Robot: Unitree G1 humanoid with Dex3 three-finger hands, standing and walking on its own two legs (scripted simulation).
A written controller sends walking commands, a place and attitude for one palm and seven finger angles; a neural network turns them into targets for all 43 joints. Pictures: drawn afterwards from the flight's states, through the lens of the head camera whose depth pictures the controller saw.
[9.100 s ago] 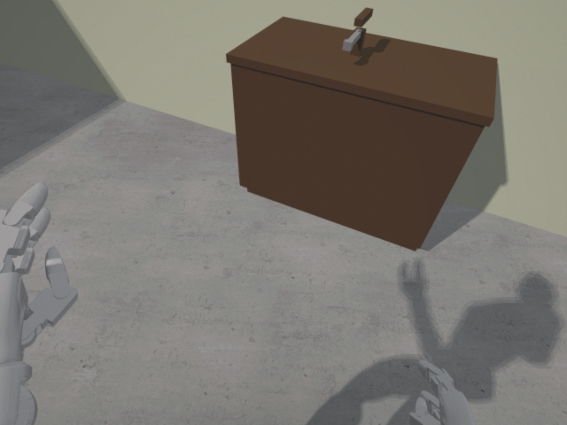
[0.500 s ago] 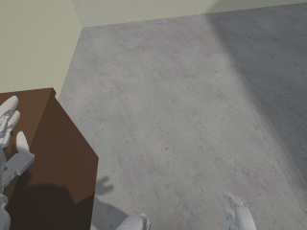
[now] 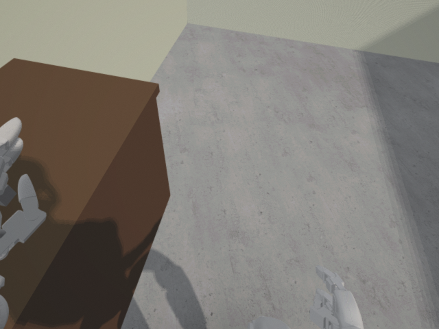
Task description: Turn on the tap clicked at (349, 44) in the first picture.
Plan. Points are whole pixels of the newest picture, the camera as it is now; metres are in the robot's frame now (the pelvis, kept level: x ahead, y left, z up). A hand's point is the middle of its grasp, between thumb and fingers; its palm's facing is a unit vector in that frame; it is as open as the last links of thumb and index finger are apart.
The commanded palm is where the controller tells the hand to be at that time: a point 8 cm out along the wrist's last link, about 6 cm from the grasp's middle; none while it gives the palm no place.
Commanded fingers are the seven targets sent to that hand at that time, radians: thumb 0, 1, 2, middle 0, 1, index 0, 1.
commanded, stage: turn to face it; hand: left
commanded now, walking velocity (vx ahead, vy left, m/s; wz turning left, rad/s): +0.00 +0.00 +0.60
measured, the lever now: (1, 194) +0.32 +0.40 +0.05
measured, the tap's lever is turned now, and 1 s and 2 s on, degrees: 0 0 0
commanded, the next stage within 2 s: take the last steps up to it in 1.64 s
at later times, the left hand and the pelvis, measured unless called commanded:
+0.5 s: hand out of the picture +0.07 +0.25 +0.17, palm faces +0.57 -0.70 -0.43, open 7.4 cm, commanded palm -0.01 +0.28 +0.18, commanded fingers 0.00 0.90 0.90 -0.20 -0.30 -0.20 -0.30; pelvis -0.08 -0.03 +0.01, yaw +17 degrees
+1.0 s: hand out of the picture -0.09 +0.26 +0.18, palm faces +0.75 -0.42 -0.52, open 7.4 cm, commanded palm -0.16 +0.26 +0.18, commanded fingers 0.00 0.90 0.90 -0.20 -0.30 -0.20 -0.30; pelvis -0.14 -0.06 -0.01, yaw +35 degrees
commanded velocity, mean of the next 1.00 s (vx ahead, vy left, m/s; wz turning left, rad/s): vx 0.00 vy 0.00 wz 0.60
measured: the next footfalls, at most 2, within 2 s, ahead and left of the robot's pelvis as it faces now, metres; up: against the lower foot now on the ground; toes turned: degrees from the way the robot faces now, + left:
right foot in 0.26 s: -0.01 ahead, -0.12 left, +0.00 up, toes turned +4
left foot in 0.62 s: -0.13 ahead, +0.12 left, +0.00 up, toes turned +26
